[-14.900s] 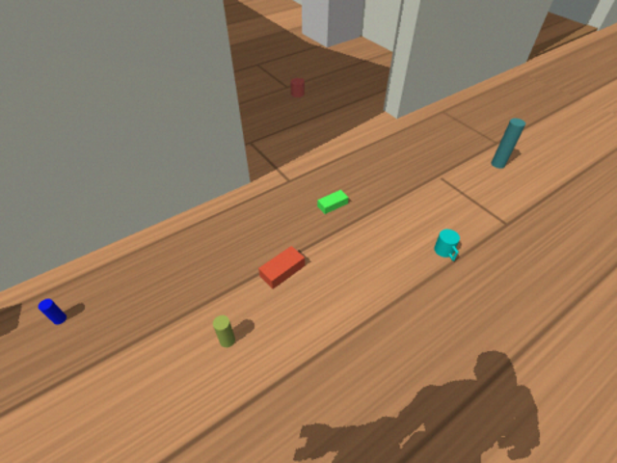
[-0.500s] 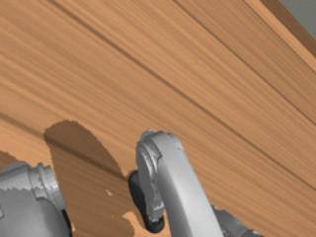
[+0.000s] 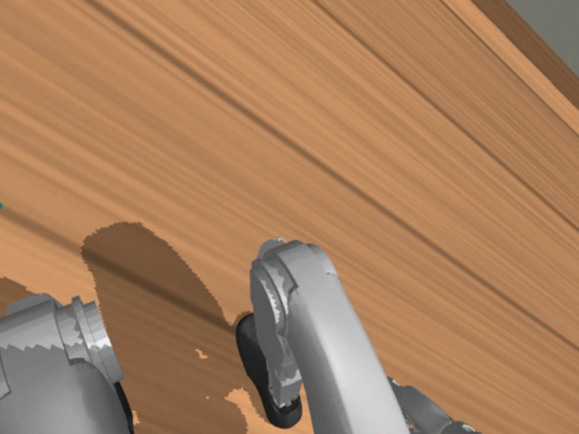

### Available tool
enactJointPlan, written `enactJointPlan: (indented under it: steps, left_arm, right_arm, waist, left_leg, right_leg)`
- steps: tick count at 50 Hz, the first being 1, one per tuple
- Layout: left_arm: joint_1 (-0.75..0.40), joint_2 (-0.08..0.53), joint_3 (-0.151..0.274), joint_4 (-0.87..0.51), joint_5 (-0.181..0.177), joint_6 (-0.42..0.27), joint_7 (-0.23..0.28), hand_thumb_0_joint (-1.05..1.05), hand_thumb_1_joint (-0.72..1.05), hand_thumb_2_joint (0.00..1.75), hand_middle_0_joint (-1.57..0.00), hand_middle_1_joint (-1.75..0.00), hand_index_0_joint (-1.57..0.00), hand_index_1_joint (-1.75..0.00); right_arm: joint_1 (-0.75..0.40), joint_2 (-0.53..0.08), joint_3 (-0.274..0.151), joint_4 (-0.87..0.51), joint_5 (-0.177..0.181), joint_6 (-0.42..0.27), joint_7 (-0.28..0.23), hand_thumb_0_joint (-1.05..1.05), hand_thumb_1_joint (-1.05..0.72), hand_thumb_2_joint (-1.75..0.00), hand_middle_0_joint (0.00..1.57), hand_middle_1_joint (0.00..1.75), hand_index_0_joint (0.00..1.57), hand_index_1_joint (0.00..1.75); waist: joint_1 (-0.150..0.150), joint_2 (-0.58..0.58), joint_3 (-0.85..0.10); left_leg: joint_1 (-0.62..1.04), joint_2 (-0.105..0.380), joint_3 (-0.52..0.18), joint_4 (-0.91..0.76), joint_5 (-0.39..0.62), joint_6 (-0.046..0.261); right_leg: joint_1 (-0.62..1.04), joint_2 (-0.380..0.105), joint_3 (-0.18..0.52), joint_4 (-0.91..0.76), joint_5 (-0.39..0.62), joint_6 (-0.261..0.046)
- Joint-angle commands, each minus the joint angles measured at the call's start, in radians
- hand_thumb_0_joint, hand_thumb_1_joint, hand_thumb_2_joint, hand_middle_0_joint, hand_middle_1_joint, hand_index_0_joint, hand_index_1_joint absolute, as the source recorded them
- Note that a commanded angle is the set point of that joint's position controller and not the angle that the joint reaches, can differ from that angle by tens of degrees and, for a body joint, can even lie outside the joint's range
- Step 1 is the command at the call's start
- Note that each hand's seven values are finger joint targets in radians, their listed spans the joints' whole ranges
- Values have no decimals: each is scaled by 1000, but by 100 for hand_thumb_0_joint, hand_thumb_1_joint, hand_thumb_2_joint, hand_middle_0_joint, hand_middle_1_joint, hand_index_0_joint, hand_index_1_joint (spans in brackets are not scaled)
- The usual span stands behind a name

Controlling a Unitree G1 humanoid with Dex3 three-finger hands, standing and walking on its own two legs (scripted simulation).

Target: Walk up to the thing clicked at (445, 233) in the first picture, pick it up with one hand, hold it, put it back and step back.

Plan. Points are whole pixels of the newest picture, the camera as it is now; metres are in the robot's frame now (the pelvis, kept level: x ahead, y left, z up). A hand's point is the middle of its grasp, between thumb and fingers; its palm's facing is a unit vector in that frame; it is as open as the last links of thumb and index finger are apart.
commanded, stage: close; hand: left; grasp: from above
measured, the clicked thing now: out of the picture +0.43 +0.32 -0.26
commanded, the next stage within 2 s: settle in 0.26 s
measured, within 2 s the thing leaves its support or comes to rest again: leaves its support in 0.72 s
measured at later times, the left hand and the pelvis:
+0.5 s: hand out of the picture +0.40 +0.34 -0.22, palm faces -0.41 -0.19 -0.89, open 11.3 cm; pelvis +0.00 +0.00 +0.00, yaw +0 degrees
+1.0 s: hand out of the picture +0.40 +0.35 -0.15, palm faces -0.39 -0.13 -0.91, open 10.9 cm; pelvis +0.01 +0.00 +0.02, yaw +3 degrees
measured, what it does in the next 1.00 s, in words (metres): stands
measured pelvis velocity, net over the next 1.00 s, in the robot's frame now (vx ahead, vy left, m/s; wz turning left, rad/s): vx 0.01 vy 0.00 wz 0.05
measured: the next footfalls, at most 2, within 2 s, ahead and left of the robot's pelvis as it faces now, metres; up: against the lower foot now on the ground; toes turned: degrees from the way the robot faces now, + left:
none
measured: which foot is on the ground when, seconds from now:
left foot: down 0.00-1.00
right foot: down 0.00-1.00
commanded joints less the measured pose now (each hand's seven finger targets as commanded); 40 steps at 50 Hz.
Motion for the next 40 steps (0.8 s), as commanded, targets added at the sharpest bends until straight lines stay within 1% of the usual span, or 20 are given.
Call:
enactJointPlan:
  steps: [1, 4, 7, 9, 12, 16, 19, 20, 23, 27, 29, 30, 31, 33, 34, 35, 37, 38, 39, 40]
  left_arm:
    - [-199, 169, -6, -73, -13, 13, 28, 0, 23, 74, -59, -83, -62, -80]
    - [-210, 179, 1, -82, -19, 14, 23, 0, 25, 74, -61, -82, -64, -79]
    - [-193, 190, 13, -81, -22, 15, 20, 0, 28, 76, -64, -83, -66, -81]
    - [-192, 169, 1, -73, -21, 12, 14, 0, 31, 73, -66, -81, -69, -79]
    - [-212, 188, 6, -93, -23, 14, 16, 0, 36, 73, -69, -81, -72, -78]
    - [-189, 178, 15, -95, -20, 16, 12, 0, 39, 77, -74, -80, -75, -78]
    - [-194, 165, -4, -76, -17, 15, 5, 0, 33, 83, -74, -87, -77, -85]
    - [-187, 183, 6, -83, -13, 16, 7, 0, 34, 86, -74, -87, -76, -85]
    - [-191, 178, 0, -90, -13, 22, -3, 0, 34, 87, -75, -87, -77, -86]
    - [-213, 223, 48, -172, -18, 24, -5, 0, 37, 90, -77, -90, -79, -88]
    - [-201, 182, 23, -133, -11, 31, -14, 0, 37, 91, -77, -90, -78, -89]
    - [-228, 204, 32, -186, -4, 26, -16, 0, 37, 91, -77, -91, -78, -90]
    - [-198, 230, 64, -211, -4, 30, -17, 0, 38, 90, -77, -91, -79, -89]
    - [-206, 243, 87, -319, -6, 33, -25, 0, 40, 92, -80, -91, -81, -89]
    - [-167, 252, 119, -367, -7, 38, -26, 0, 41, 93, -80, -91, -81, -90]
    - [-154, 192, 84, -394, -13, 43, -35, 0, 42, 94, -82, -91, -83, -90]
    - [-159, 168, 71, -482, -21, 54, -53, 0, 41, 89, -79, -91, -81, -89]
    - [-124, 129, 44, -449, -30, 67, -62, 0, 40, 86, -78, -91, -80, -89]
    - [-123, 130, 56, -471, -38, 77, -69, 0, 40, 84, -77, -90, -80, -87]
    - [-124, 133, 63, -516, -44, 86, -77, 0, 39, 88, -77, -91, -79, -89]
  right_arm:
    - [157, -306, -84, -12, 10, -1, -9, 0, -89, -90, 20, 30, 20, 30]
    - [157, -308, -79, -16, 10, -4, -6, 0, -89, -90, 20, 30, 20, 30]
    - [160, -306, -85, -14, 16, 0, -10, 0, -89, -90, 20, 30, 20, 30]
    - [164, -301, -84, -23, 11, 0, -10, 0, -89, -90, 20, 30, 20, 30]
    - [155, -300, -83, -32, 13, 6, -14, 0, -89, -90, 20, 30, 20, 30]
    - [159, -309, -90, -21, 16, 10, -16, 0, -89, -90, 20, 30, 20, 30]
    - [153, -308, -87, -34, 11, 8, -13, 0, -91, -90, 20, 30, 20, 30]
    - [150, -309, -88, -34, 19, 9, -14, 0, -91, -90, 20, 30, 20, 30]
    - [161, -297, -89, -33, 17, 13, -15, 0, -91, -90, 20, 30, 20, 30]
    - [180, -300, -99, -17, 18, 23, -18, 0, -91, -90, 20, 30, 20, 30]
    - [171, -286, -103, -16, 16, 21, -12, 0, -91, -90, 20, 30, 20, 30]
    - [171, -293, -106, -21, 18, 22, -11, 0, -91, -90, 20, 30, 20, 30]
    - [174, -295, -117, -19, 23, 24, -13, 0, -91, -90, 20, 30, 20, 30]
    - [182, -299, -147, -13, 28, 23, -10, 0, -91, -90, 20, 30, 20, 30]
    - [195, -293, -157, -8, 30, 30, -10, 0, -91, -90, 20, 30, 20, 30]
    - [185, -289, -172, -12, 38, 32, -9, 0, -92, -91, 20, 30, 20, 30]
    - [178, -284, -190, -16, 54, 38, -6, 0, -91, -91, 20, 30, 20, 30]
    - [168, -269, -194, -19, 62, 41, 0, 0, -92, -91, 20, 30, 20, 30]
    - [187, -272, -204, -7, 67, 47, -1, 0, -91, -90, 20, 30, 20, 30]
    - [197, -270, -219, -5, 82, 55, -2, 0, -91, -90, 20, 30, 20, 30]
  waist:
    - [-49, 385, -542]
    - [-50, 368, -543]
    - [-34, 380, -543]
    - [-45, 385, -526]
    - [-45, 368, -532]
    - [-32, 389, -554]
    - [-51, 369, -516]
    - [-34, 379, -520]
    - [-34, 381, -537]
    - [-3, 458, -623]
    - [-25, 458, -574]
    - [-22, 466, -571]
    - [3, 482, -595]
    - [27, 553, -652]
    - [53, 585, -720]
    - [51, 596, -735]
    - [68, 633, -802]
    - [67, 615, -772]
    - [68, 581, -777]
    - [87, 580, -805]
  left_leg:
    - [415, 11, 130, -237, 90, 33]
    - [415, 11, 127, -230, 101, 35]
    - [413, 11, 128, -238, 87, 33]
    - [406, 8, 127, -243, 66, 32]
    - [392, 8, 128, -236, 47, 35]
    - [426, 10, 121, -250, 82, 30]
    - [409, 10, 118, -252, 57, 31]
    - [407, 10, 117, -258, 49, 30]
    - [403, 7, 130, -241, 72, 33]
    - [454, 8, 128, -258, 113, 26]
    - [443, 9, 125, -263, 81, 22]
    - [435, 7, 128, -264, 67, 24]
    - [453, 5, 132, -271, 73, 22]
    - [496, 0, 145, -274, 97, 16]
    - [533, 1, 148, -287, 129, 13]
    - [544, 0, 151, -290, 138, 9]
    - [590, -1, 158, -302, 181, 6]
    - [560, -1, 166, -296, 160, 11]
    - [548, -2, 173, -295, 169, 17]
    - [540, -5, 179, -305, 174, 20]
  right_leg:
    - [267, 32, -101, -261, 193, -72]
    - [262, 27, -109, -254, 209, -69]
    - [264, 30, -99, -253, 179, -74]
    - [258, 30, -96, -256, 154, -77]
    - [247, 28, -90, -261, 131, -76]
    - [246, 29, -113, -244, 178, -75]
    - [238, 29, -109, -245, 160, -77]
    - [224, 27, -111, -242, 151, -79]
    - [245, 28, -93, -249, 163, -77]
    - [271, 28, -104, -235, 203, -81]
    - [229, 25, -105, -218, 177, -85]
    - [221, 23, -105, -223, 164, -85]
    - [228, 21, -101, -224, 165, -88]
    - [220, 15, -99, -215, 180, -94]
    - [249, 18, -91, -217, 201, -98]
    - [233, 15, -93, -212, 210, -101]
    - [243, 13, -89, -213, 257, -101]
    - [230, 14, -78, -219, 241, -102]
    - [243, 16, -74, -236, 255, -96]
    - [248, 13, -63, -246, 255, -99]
